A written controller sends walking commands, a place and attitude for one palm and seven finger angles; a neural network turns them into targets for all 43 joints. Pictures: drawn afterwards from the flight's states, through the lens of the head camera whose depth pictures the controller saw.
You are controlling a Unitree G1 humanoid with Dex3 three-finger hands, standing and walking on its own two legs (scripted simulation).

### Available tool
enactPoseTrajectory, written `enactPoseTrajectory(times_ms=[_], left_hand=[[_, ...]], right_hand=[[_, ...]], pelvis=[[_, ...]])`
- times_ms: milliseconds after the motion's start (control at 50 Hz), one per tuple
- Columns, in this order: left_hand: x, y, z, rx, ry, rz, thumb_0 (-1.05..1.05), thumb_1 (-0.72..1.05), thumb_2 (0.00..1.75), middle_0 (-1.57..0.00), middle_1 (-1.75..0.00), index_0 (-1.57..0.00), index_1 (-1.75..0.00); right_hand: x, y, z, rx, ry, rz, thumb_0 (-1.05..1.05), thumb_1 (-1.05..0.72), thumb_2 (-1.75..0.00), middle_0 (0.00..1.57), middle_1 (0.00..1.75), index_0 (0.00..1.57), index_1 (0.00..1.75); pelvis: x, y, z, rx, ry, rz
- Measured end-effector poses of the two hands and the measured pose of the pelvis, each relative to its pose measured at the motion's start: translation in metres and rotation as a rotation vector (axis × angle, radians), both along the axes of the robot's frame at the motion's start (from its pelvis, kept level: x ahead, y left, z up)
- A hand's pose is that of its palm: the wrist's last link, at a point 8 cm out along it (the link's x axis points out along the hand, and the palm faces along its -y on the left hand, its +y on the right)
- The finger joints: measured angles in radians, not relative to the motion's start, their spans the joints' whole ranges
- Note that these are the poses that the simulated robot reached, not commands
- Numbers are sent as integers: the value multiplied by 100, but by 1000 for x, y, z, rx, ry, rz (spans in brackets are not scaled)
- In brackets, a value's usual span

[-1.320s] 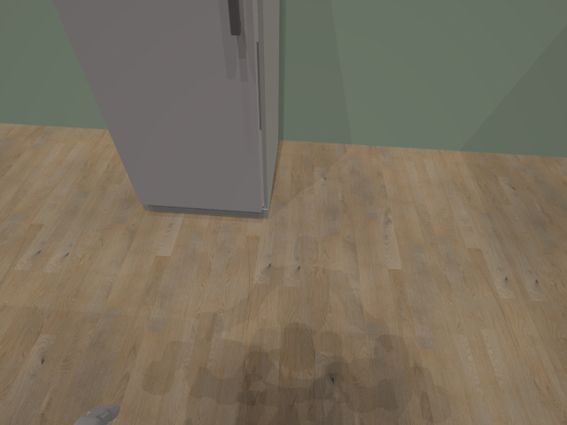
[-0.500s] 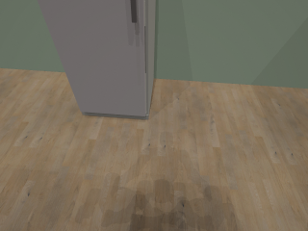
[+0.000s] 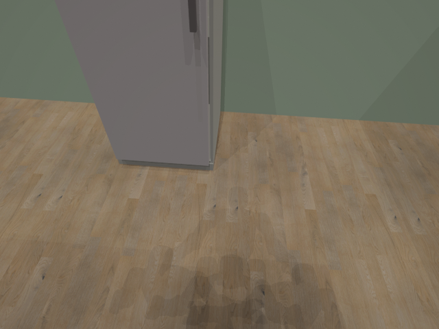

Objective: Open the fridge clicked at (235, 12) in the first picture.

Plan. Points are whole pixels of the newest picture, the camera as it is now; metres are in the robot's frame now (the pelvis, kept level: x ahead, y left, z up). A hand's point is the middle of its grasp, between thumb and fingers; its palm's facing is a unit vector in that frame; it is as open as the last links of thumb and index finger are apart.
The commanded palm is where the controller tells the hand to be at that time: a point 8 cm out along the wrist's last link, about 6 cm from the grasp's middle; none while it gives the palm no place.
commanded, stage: look at it before walking up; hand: right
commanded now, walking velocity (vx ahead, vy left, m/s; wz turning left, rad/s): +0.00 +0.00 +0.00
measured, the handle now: out of the picture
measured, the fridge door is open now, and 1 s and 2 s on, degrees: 0 0 0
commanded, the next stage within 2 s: walk to a spot facing it in 0.12 s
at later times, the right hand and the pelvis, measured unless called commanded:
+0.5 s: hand out of the picture +0.07 -0.22 -0.18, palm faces -0.10 +0.95 -0.30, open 7.4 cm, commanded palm none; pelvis -0.01 +0.01 -0.01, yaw +7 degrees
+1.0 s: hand out of the picture +0.09 -0.20 -0.18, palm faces -0.29 +0.93 -0.23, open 7.4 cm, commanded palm none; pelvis -0.03 -0.02 -0.01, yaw +22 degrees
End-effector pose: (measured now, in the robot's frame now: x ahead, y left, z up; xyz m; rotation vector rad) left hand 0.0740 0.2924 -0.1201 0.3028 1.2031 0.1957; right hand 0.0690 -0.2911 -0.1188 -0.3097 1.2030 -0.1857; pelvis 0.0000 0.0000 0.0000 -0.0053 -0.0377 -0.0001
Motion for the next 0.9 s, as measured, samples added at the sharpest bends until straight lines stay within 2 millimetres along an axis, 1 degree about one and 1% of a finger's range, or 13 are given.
enactPoseTrajectory(times_ms=[280,360,420,500,580,620,700,760,820,900], left_hand=[[5,2,0,1,7,-3,1,90,90,-20,-30,-20,-30],[4,-1,-3,-1,-11,24,1,90,90,-20,-30,-20,-30],[-2,-8,-9,-20,-27,59,0,91,90,-20,-30,-20,-30],[-18,-15,-22,-61,-34,111,0,90,90,-20,-30,-20,-30],[-37,-13,-44,-106,-31,166,0,90,90,-20,-30,-20,-30],[-46,-12,-50,-120,-12,190,1,90,90,-20,-30,-20,-30],[-60,-11,-43,-129,11,226,1,91,90,-20,-30,-20,-30],[-67,-11,-33,-124,-2,258,1,91,90,-20,-30,-20,-30],[-74,-12,-25,-109,-21,294,1,91,90,-20,-30,-20,-30],[-82,-15,-16,-77,-53,335,1,91,90,-20,-30,-20,-30]], right_hand=[[-1,-1,0,-6,19,-4,0,-90,-90,20,30,20,30],[0,2,-3,-7,34,1,0,-90,-90,20,30,20,30],[0,11,-10,7,57,21,0,-90,-90,20,30,20,30],[-1,29,-21,33,79,56,0,-91,-90,20,30,20,30],[-2,52,-29,47,81,84,0,-91,-90,20,30,20,30],[-5,63,-30,51,70,95,0,-91,-90,20,30,20,30],[-13,78,-24,73,87,103,0,-90,-90,20,30,20,30],[-13,83,-20,85,104,128,0,-90,-90,20,30,20,30],[-8,81,-18,90,108,159,0,-90,-90,21,30,20,30],[4,70,-18,89,96,202,0,-90,-90,21,30,20,30]], pelvis=[[3,2,1,0,5,5],[2,2,-2,-2,11,38],[0,3,-6,-8,16,70],[-6,8,-15,-28,15,120],[-9,18,-27,-32,2,173],[-13,22,-29,-21,5,178],[-19,23,-19,-20,20,209],[-22,22,-12,-29,37,243],[-24,18,-8,-34,50,280],[-27,6,-7,-29,59,330]])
